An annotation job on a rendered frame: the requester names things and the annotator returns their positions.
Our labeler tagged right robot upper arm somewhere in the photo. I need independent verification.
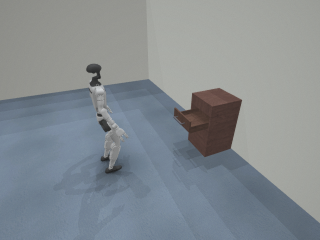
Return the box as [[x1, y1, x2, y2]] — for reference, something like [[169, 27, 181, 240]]
[[95, 87, 105, 114]]

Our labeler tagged robot right forearm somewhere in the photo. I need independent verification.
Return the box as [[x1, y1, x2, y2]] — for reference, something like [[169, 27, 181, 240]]
[[100, 108, 119, 131]]

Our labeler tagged cabinet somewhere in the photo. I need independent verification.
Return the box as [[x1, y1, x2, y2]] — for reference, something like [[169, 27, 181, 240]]
[[188, 88, 242, 157]]

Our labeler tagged robot right hand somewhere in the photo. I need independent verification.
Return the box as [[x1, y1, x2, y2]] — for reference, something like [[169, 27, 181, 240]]
[[115, 128, 129, 142]]

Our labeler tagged left robot shin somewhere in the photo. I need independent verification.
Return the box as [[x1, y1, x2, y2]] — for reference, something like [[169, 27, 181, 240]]
[[104, 133, 114, 158]]

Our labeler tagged drawer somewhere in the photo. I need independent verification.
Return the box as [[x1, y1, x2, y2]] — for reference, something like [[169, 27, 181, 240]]
[[174, 107, 210, 134]]

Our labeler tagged handle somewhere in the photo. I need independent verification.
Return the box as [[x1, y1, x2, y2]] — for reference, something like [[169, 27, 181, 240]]
[[173, 116, 185, 125]]

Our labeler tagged robot torso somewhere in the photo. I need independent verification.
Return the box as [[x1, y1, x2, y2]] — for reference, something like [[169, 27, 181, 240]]
[[89, 84, 107, 126]]

